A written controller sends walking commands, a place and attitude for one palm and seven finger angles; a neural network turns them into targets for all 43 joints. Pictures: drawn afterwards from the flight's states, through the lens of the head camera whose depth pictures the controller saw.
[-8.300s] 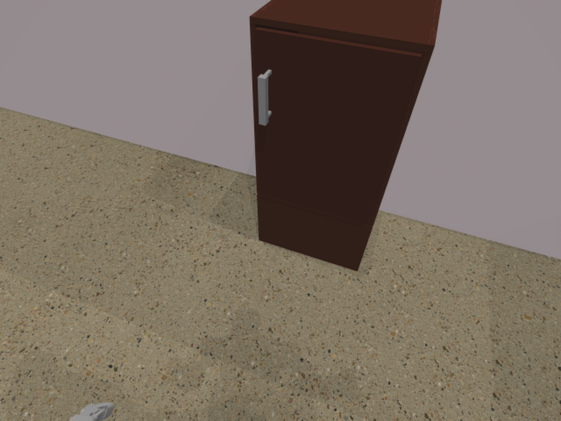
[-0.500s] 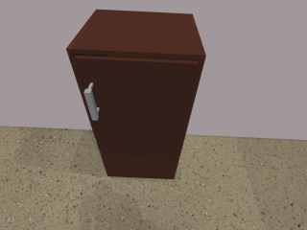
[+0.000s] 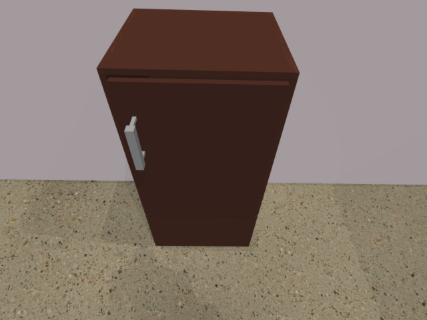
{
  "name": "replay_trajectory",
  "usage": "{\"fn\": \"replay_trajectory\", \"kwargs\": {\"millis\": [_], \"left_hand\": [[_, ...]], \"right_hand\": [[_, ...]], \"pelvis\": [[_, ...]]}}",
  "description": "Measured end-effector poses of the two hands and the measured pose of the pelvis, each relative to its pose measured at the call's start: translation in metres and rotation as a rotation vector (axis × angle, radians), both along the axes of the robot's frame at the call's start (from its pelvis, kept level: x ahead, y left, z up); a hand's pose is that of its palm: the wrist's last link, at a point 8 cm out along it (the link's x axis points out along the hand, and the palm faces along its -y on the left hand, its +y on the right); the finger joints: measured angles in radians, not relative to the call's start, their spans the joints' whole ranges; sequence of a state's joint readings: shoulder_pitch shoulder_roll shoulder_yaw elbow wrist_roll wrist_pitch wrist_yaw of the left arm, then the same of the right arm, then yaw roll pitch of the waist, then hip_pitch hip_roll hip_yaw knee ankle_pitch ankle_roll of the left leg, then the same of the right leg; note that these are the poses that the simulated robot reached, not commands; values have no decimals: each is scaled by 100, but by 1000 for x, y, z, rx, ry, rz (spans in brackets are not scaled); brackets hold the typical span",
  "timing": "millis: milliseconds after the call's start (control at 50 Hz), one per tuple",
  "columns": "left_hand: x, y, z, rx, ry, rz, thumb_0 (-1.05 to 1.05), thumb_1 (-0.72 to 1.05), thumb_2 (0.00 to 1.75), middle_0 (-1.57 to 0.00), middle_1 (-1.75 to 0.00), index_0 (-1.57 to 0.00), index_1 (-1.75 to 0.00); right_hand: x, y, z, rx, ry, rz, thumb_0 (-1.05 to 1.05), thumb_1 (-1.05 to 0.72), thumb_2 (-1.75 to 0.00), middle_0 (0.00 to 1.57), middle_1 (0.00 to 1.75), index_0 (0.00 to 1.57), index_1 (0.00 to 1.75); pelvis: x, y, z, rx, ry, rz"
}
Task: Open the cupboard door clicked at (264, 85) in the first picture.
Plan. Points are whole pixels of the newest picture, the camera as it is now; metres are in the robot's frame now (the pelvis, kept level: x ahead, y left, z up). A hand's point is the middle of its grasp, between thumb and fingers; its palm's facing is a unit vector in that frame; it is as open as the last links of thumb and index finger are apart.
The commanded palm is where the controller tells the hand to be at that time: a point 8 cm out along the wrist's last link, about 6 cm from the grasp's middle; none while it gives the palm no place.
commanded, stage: look again from close up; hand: left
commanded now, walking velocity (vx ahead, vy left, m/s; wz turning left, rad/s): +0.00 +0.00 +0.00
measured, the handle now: (137, 143) +0.54 +0.24 -0.01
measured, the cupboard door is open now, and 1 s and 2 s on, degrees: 0 0 0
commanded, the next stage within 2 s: raise the hand with hooked fingers in 0.24 s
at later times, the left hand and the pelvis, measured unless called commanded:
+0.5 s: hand (106, 299) +0.17 +0.21 -0.05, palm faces +0.25 -0.96 -0.16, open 7.5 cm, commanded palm +0.11 +0.26 -0.06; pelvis +0.00 +0.01 +0.00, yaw +1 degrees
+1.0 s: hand (103, 282) +0.19 +0.22 -0.03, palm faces +0.04 -0.99 -0.09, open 10.0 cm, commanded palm +0.16 +0.28 -0.03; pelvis -0.02 -0.02 -0.09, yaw +2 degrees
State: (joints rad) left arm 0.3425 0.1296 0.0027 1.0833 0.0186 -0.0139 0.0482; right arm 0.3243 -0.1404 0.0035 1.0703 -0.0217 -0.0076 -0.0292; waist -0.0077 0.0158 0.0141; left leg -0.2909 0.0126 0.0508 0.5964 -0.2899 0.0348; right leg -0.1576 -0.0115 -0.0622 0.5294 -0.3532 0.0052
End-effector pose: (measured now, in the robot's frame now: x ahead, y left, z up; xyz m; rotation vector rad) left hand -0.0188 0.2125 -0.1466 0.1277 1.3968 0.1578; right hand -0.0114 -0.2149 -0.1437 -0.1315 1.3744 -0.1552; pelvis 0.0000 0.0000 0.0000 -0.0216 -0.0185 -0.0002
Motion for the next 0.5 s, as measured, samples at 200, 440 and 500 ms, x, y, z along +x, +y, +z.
{"fn": "replay_trajectory", "kwargs": {"millis": [200, 440, 500], "left_hand": [[33, 35, 6, 30, -57, -36, 0, 91, 90, -19, -30, -19, -30], [99, 45, 61, 84, -484, 52, 1, 89, 90, -20, -31, -20, -31], [158, 43, 115, 102, -857, 56, 1, 87, 88, -20, -32, -20, -33]], "right_hand": [[14, 11, 7, -22, -22, 13, 2, -94, -90, 20, 30, 20, 30], [52, 1, 27, -78, -264, 29, 2, -93, -90, 20, 30, 20, 30], [84, -10, 35, -89, -453, 51, 2, -92, -90, 20, 30, 20, 30]], "pelvis": [[4, 20, 3, 16, 13, -12], [3, 20, 4, 35, 35, -12], [-4, 15, -3, 51, 43, 16]]}}
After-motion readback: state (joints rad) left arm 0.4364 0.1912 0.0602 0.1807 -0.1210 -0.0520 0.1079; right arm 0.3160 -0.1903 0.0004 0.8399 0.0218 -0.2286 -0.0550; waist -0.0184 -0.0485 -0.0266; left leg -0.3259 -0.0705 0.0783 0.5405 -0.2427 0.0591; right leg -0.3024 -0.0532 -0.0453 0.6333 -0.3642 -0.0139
